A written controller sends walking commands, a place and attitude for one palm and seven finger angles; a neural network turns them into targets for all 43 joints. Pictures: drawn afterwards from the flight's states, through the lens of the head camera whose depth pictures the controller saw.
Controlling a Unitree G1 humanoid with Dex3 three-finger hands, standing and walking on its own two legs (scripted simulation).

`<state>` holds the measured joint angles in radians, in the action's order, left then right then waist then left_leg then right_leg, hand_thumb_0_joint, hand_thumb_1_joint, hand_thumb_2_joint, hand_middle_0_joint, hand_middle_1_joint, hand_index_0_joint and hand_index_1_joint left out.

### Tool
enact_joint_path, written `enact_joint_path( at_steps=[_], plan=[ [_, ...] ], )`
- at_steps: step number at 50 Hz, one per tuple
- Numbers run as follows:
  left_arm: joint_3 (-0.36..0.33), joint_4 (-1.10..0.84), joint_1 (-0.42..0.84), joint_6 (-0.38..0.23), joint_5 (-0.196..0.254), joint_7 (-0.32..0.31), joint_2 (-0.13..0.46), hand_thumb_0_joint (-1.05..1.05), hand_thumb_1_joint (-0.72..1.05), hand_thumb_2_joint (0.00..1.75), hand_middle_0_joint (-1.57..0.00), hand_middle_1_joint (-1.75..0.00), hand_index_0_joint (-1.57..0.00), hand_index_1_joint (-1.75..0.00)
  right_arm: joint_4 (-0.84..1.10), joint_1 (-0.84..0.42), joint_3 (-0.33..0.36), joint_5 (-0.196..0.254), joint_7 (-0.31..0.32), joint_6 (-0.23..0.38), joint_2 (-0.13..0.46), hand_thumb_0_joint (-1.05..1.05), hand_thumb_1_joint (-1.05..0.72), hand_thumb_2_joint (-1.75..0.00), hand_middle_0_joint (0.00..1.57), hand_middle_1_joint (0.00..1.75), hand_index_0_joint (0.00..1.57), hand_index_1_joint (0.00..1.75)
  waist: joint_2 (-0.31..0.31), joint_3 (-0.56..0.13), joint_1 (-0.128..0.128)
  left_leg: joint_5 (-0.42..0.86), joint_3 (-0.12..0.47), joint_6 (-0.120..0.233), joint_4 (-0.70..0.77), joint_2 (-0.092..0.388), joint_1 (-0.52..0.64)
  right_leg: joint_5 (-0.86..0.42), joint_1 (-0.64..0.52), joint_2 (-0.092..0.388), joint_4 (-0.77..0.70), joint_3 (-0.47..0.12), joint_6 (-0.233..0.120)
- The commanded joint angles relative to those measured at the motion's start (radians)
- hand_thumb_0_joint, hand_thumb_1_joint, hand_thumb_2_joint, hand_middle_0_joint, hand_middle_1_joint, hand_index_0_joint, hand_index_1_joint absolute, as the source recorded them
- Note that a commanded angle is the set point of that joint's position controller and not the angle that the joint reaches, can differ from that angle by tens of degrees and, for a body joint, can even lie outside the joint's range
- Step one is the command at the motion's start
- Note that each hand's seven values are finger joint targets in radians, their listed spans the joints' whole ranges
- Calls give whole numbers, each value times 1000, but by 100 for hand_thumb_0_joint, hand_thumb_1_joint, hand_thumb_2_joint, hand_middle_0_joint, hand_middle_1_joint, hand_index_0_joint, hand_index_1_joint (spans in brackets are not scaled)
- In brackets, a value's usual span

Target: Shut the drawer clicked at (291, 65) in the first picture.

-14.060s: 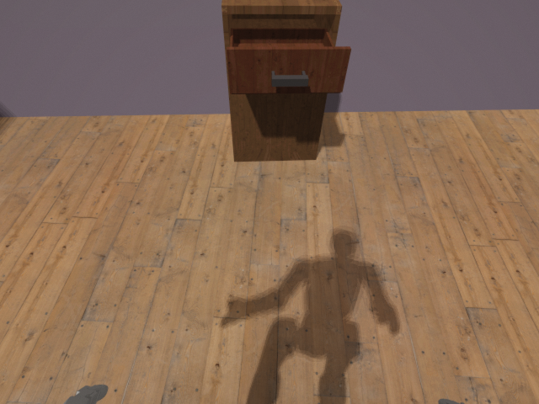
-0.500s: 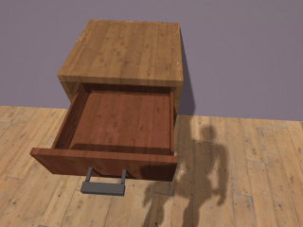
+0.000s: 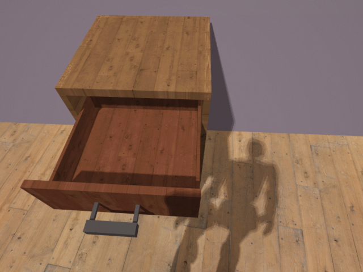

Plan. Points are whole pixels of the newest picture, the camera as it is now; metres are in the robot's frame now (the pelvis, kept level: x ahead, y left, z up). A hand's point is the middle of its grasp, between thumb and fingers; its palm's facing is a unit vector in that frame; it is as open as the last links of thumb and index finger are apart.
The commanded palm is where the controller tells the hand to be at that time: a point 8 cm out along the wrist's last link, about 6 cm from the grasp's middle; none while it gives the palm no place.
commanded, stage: shuffle to correct the standing spot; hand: left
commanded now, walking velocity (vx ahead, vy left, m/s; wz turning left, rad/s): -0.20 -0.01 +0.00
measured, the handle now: (114, 218) +0.24 +0.19 -0.09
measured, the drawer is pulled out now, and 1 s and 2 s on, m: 0.30 0.30 0.30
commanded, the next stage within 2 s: come to a stop and stand still in 0.10 s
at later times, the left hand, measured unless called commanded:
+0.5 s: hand out of the picture +0.02 +0.20 -0.17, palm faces -0.06 -0.96 -0.26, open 7.3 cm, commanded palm none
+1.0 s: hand out of the picture +0.04 +0.23 -0.18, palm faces +0.02 -0.98 -0.22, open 7.3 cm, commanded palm none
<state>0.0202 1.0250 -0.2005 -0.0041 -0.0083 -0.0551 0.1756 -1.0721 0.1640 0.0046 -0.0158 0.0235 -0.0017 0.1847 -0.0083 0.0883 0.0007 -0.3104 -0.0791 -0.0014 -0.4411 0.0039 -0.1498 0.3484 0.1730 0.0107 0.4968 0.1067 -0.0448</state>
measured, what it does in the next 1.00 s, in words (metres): shifts its weight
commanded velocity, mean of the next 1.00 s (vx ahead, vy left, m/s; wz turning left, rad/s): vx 0.01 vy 0.00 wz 0.00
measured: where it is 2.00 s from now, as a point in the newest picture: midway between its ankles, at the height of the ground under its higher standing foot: outside the picture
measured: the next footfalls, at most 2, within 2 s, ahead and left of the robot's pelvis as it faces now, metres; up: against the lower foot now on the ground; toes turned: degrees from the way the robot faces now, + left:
none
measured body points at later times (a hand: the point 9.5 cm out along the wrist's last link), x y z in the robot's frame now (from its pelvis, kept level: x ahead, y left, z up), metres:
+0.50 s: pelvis -0.04 +0.00 +0.00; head -0.01 +0.00 +0.45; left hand +0.02 +0.25 -0.15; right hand -0.02 -0.23 -0.16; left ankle -0.05 +0.12 -0.74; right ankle -0.05 -0.08 -0.74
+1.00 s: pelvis +0.01 +0.06 -0.01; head +0.02 +0.05 +0.44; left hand +0.04 +0.28 -0.16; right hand +0.00 -0.17 -0.17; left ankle -0.05 +0.12 -0.74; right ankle -0.05 -0.08 -0.74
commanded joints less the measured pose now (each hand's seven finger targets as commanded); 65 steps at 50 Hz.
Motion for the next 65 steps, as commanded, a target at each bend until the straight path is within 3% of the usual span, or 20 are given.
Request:
enact_joint_path(
  at_steps=[1,10,13,15,18,21,24,27,29,30,31,32,33,35,36,37,39,46,53,65],
  plan=[
    [-58,-63,-75,-2,-4,-19,175,0,90,90,-20,-30,-20,-30,60,41,33,3,12,1,109,0,-90,-90,20,30,20,30,27,-158,-10,562,52,20,-72,105,38,-788,-76,161,21,-132,-15],
    [-74,-133,-7,36,-16,-12,214,0,90,90,-20,-30,-20,-30,118,22,56,2,11,-35,120,0,-90,-90,20,30,20,30,64,-163,1,343,35,17,-191,85,-9,-637,42,207,49,-183,-72],
    [-59,-146,22,37,-16,-10,193,0,90,90,-20,-30,-20,-30,119,42,49,-3,3,-31,122,0,-90,-90,20,30,20,30,48,-151,18,240,70,38,-93,111,28,-331,128,153,28,-152,-30],
    [-46,-135,19,28,-14,-4,165,0,90,90,-20,-30,-20,-30,106,25,34,-7,-9,-26,127,0,-90,-90,20,30,20,30,45,-121,5,117,98,50,-10,120,-8,-89,116,108,-44,-145,11],
    [-38,-100,10,19,-16,7,180,0,90,90,-20,-30,-20,-30,84,19,18,-7,-24,-26,121,0,-90,-90,20,30,20,30,21,-43,0,-101,96,39,51,85,-55,188,139,112,-164,-177,16],
    [-42,-89,3,14,-20,14,201,0,90,90,-20,-30,-20,-30,51,88,10,-9,-32,-32,95,0,-90,-90,20,30,20,30,88,39,13,-144,55,32,-12,43,-52,369,238,143,-270,-224,-4],
    [-37,-90,3,7,-13,19,184,0,90,90,-20,-30,-20,-30,18,168,3,-10,-27,-18,82,0,-90,-90,20,30,20,30,13,11,33,-88,61,42,19,52,-8,262,229,123,-212,-188,-12],
    [-23,-69,-54,-4,-6,23,139,0,90,90,-20,-30,-20,-30,11,170,-3,-5,-19,2,88,0,-90,-90,20,30,20,30,-78,-25,4,-53,146,65,131,117,-47,78,123,76,-98,-118,-3],
    [-20,-46,-93,-11,-8,22,122,0,90,90,-20,-30,-20,-30,3,158,-6,1,-17,11,86,0,-90,-90,20,30,20,30,-64,-8,-15,-26,153,68,132,120,-85,9,89,84,-95,-115,-2],
    [-27,37,-220,-37,-5,-13,138,0,90,90,-20,-30,-20,-30,68,22,3,8,-12,23,111,0,-90,-90,20,30,20,30,36,-21,-72,44,54,14,-149,107,-180,-398,3,153,-137,-196,38],
    [-26,-13,-164,-52,-5,-4,180,0,90,90,-20,-30,-20,-30,95,123,-7,6,-20,14,40,0,-90,-90,20,30,20,30,143,-108,1,-126,51,8,-219,46,-214,-332,-55,260,-192,-318,-20],
    [-29,-36,-124,-56,-6,8,190,0,90,90,-20,-30,-20,-30,89,151,-4,-4,-22,7,46,0,-90,-90,20,30,20,30,92,-142,8,-143,51,10,-235,44,-196,-374,-66,286,-177,-325,-84],
    [-36,-32,-97,-62,-7,3,157,0,90,90,-20,-30,-20,-30,79,179,-5,-2,-20,13,34,0,-90,-90,20,30,20,30,126,-163,31,-109,52,12,-223,55,-172,-420,-57,271,-149,-274,-110],
    [-28,-32,-68,-62,1,1,131,0,90,90,-20,-30,-20,-30,48,236,-10,5,-19,27,24,0,-90,-90,20,30,20,30,71,-170,56,112,71,16,-74,56,-77,-612,-59,198,-36,-163,-74],
    [-25,-26,-88,-59,4,0,106,0,90,90,-20,-30,-20,-30,35,253,-10,4,-14,39,44,0,-90,-90,20,30,20,30,-16,-174,40,352,110,31,-39,92,-48,-633,-66,144,40,-118,-39],
    [-23,-18,-120,-52,9,0,98,0,90,90,-20,-30,-20,-30,26,266,-8,0,-8,47,66,0,-90,-90,20,30,20,30,-98,-210,17,569,132,51,-65,129,-12,-531,-64,117,66,-93,-17],
    [-21,7,-153,-39,7,-7,69,0,90,90,-20,-30,-20,-30,22,246,-10,3,8,43,71,0,-90,-90,20,30,20,30,-139,-148,2,691,153,68,-77,147,-23,-367,-45,94,35,-80,-12],
    [-27,2,-151,-13,3,-8,53,0,90,90,-20,-30,-20,-30,19,234,-4,5,18,35,70,0,-90,-90,20,30,20,30,11,-43,-1,567,157,66,-21,122,-33,-296,-22,92,3,-78,-2],
    [-34,-20,-135,3,2,-3,65,0,90,90,-20,-30,-20,-30,26,202,1,4,18,36,91,0,-90,-90,20,30,20,30,-18,-27,-8,560,173,62,46,121,-5,-215,-8,86,-3,-69,16],
    [-36,-22,-141,0,0,-1,79,0,90,90,-20,-30,-20,-30,15,183,1,9,17,38,91,0,-90,-90,20,30,20,30,0,-62,-6,535,148,54,54,104,47,-288,-36,108,-54,-84,21]
  ],
)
